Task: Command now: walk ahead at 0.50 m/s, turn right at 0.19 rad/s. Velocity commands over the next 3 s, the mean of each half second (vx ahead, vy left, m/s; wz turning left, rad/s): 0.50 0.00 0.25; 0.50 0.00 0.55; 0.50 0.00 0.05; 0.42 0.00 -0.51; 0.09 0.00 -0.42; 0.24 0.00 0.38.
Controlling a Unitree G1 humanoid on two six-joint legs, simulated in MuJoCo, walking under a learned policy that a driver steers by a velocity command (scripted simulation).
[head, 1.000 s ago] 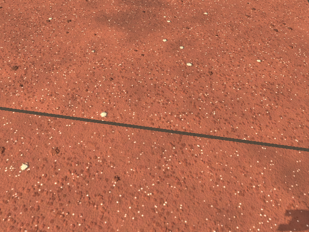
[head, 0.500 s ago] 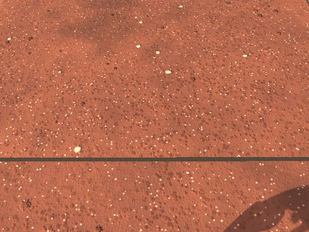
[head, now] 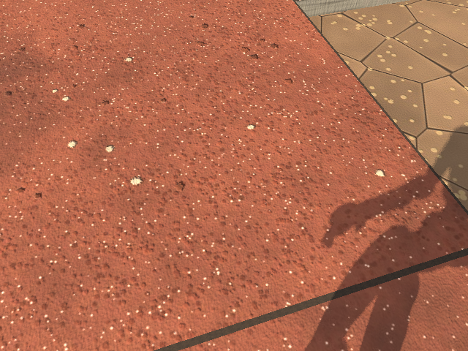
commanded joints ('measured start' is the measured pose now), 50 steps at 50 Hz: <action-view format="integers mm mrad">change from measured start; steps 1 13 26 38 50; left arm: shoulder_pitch -49 228 163 256 -58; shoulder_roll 3 188 20 -10 32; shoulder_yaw -15 29 -6 -10 -9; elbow -77 -22 61 11 -84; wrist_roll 3 6 -20 -23 5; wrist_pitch -12 -58 -106 -57 -17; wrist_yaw -11 53 56 48 31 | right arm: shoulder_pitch -15 131 -210 32 17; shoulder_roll -93 -106 -4 -283 -159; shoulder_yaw -14 -22 -16 -101 -63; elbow -33 -3 -105 -79 -66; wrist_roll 9 20 -10 -27 22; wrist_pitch -17 38 95 82 46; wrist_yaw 9 -8 63 16 3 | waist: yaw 32 145 39 -36 15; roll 122 -93 -33 299 78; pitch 22 -274 52 -264 14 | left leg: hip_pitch -21 -524 -569 434 -25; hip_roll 230 19 127 339 142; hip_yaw -157 -156 -96 -643 -401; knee -167 883 602 137 -105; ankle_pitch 247 -322 152 -126 266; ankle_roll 135 38 -11 341 221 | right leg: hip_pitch -13 836 528 -5 -65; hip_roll -23 -429 -223 -32 -92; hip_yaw -29 522 -191 -304 -62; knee -165 -721 -859 348 -71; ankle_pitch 113 -140 335 -304 79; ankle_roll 18 -184 -99 50 101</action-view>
